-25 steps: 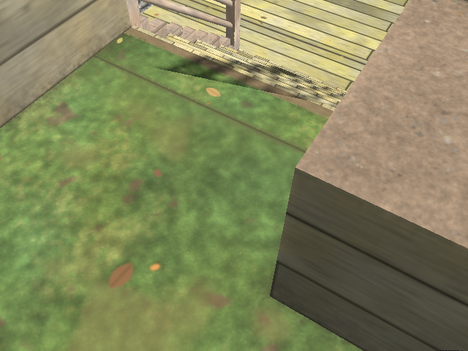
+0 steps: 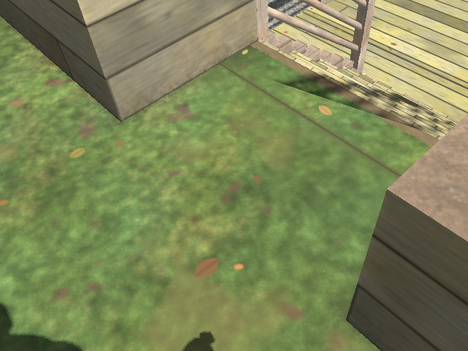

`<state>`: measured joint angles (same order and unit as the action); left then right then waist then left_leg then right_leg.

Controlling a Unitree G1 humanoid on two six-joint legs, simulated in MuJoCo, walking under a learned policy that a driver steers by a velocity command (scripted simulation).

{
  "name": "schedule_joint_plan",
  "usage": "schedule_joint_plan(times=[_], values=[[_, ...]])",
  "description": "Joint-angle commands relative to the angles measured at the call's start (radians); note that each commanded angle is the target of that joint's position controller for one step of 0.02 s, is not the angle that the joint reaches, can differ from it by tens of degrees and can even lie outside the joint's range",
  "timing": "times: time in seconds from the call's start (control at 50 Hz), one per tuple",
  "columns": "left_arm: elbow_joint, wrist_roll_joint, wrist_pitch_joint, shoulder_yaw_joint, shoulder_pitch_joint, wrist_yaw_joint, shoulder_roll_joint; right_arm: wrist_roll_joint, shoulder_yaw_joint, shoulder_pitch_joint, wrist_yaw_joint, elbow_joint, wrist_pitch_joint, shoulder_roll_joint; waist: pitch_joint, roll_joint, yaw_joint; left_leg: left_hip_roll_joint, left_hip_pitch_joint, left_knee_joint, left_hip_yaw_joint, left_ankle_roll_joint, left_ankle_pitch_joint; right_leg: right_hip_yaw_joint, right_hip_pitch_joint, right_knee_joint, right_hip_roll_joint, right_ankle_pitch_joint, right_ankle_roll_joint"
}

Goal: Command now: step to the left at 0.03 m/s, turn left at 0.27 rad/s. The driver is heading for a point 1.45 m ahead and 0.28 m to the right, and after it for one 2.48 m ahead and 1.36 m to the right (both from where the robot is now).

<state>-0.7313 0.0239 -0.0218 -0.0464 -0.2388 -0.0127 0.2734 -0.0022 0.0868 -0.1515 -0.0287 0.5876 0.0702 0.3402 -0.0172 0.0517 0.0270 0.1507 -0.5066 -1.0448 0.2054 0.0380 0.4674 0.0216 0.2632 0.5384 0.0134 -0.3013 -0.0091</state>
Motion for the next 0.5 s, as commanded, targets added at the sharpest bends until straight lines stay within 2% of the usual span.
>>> schedule_joint_plan(times=[0.02, 0.06, 0.08, 0.12, 0.18, 0.22, 0.24, 0.26, 0.28, 0.3, 0.32, 0.34, 0.38, 0.5], values=[[0.08, -0.022, -0.018, -0.026, 0.09, -0.02, 0.125, 0.003, 0.036, -0.046, -0.003, -0.029, 0.005, 0.084, 0.003, -0.186, -0.046, -0.034, -0.074, -0.163, 0.03, 0.051, -0.048, 0.227, -0.078, -0.208, 0.24, 0.335, -0.187], [0.072, -0.011, -0.012, -0.019, 0.062, -0.025, 0.106, -0.01, 0.021, -0.011, -0.002, -0.035, 0.006, 0.045, 0.02, -0.222, -0.021, -0.052, -0.049, -0.026, -0.014, 0.072, -0.07, 0.173, -0.139, -0.2, 0.216, 0.346, -0.185], [0.067, -0.008, -0.008, -0.022, 0.047, -0.027, 0.114, -0.009, 0.014, 0.008, -0.001, -0.039, 0.005, 0.031, 0.029, -0.242, -0.005, -0.069, -0.032, 0.06, -0.036, 0.079, -0.066, 0.166, -0.17, -0.192, 0.216, 0.353, -0.186], [0.063, -0.011, 0.003, -0.034, 0.042, -0.025, 0.154, -0.003, 0.001, 0.027, 0.004, -0.045, 0.002, 0.009, 0.048, -0.274, 0.011, -0.115, 0.065, 0.233, -0.11, 0.082, -0.036, 0.15, -0.171, -0.182, 0.221, 0.373, -0.184], [0.054, -0.023, 0.022, -0.049, 0.016, -0.025, 0.21, -0.012, 0.005, -0.007, 0.009, -0.015, -0.007, 0.029, 0.048, -0.295, 0.034, -0.107, 0.187, 0.446, -0.196, 0.066, -0.101, 0.16, -0.143, -0.159, 0.231, 0.435, -0.183], [0.042, -0.04, 0.027, -0.039, 0.005, -0.026, 0.192, -0.009, 0.009, -0.073, 0.016, 0.026, -0.014, 0.032, 0.038, -0.264, -0.002, -0.095, 0.311, 0.697, -0.22, 0.015, -0.314, 0.149, -0.105, -0.133, 0.216, 0.452, -0.149], [0.022, -0.041, 0.018, -0.035, -0.038, -0.022, 0.185, -0.003, 0.014, -0.099, 0.013, 0.034, -0.02, 0.057, 0.049, -0.228, -0.004, -0.125, 0.408, 0.753, -0.172, -0.022, -0.404, 0.141, -0.058, -0.119, 0.207, 0.409, -0.103], [0.033, -0.012, 0.0, -0.02, -0.05, -0.014, 0.144, 0.003, 0.027, -0.125, 0.003, 0.035, -0.019, 0.118, 0.119, -0.095, 0.013, -0.238, 0.546, 0.687, -0.051, -0.063, -0.664, 0.072, 0.024, -0.025, 0.147, 0.286, -0.037], [0.053, 0.007, -0.013, 0.004, -0.041, -0.004, 0.07, 0.01, 0.028, -0.078, 0.002, 0.047, -0.019, 0.137, 0.122, 0.105, 0.06, -0.297, 0.499, 0.638, 0.0, -0.148, -0.687, -0.031, 0.056, -0.021, 0.059, 0.082, 0.039], [0.052, 0.013, -0.017, 0.006, 0.017, -0.006, 0.087, 0.01, 0.007, -0.045, 0.008, 0.032, -0.024, 0.052, 0.117, 0.086, 0.023, -0.28, 0.432, 0.655, -0.001, -0.178, -0.552, -0.042, 0.009, -0.016, 0.055, 0.032, 0.077], [0.051, 0.009, -0.018, 0.003, 0.05, -0.004, 0.102, 0.02, -0.007, -0.037, 0.011, 0.038, -0.029, 0.014, 0.098, 0.062, 0.015, -0.254, 0.406, 0.664, -0.009, -0.159, -0.461, -0.043, -0.009, -0.029, 0.057, 0.077, 0.086], [0.043, 0.005, -0.013, 0.002, 0.058, -0.005, 0.111, 0.022, -0.006, -0.042, 0.011, 0.043, -0.033, 0.026, 0.079, 0.051, 0.009, -0.231, 0.381, 0.671, -0.021, -0.141, -0.423, -0.049, -0.023, -0.029, 0.058, 0.109, 0.092], [0.033, 0.002, -0.004, 0.001, 0.04, -0.006, 0.124, 0.016, -0.007, -0.042, 0.009, 0.056, -0.043, 0.043, 0.037, 0.061, 0.017, -0.22, 0.349, 0.676, -0.027, -0.123, -0.421, -0.039, -0.03, -0.042, 0.068, 0.135, 0.097], [-0.014, -0.005, -0.008, 0.004, 0.023, -0.008, 0.128, 0.011, -0.014, -0.057, -0.004, 0.089, -0.039, 0.033, 0.014, 0.003, 0.012, -0.195, 0.351, 0.657, -0.046, -0.114, -0.456, -0.047, -0.041, -0.063, 0.077, 0.167, 0.106]])
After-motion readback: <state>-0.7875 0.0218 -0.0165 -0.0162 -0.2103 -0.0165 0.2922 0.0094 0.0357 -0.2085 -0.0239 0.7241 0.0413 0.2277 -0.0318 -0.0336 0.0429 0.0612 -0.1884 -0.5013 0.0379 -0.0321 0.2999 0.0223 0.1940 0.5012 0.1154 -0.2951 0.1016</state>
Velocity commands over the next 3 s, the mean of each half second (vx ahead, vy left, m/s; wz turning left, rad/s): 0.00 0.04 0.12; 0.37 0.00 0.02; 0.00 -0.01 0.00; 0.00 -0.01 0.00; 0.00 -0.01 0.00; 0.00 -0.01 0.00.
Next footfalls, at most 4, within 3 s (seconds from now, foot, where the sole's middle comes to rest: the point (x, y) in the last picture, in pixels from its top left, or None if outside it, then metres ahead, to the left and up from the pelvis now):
0.24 left None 0.02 0.16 -0.77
0.82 right None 0.18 -0.11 -0.77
1.24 left None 0.19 0.14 -0.77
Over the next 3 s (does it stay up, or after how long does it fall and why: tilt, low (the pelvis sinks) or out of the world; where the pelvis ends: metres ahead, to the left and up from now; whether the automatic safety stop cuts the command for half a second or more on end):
stays up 0.16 -0.02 0.01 its command is cut before an obstacle from the start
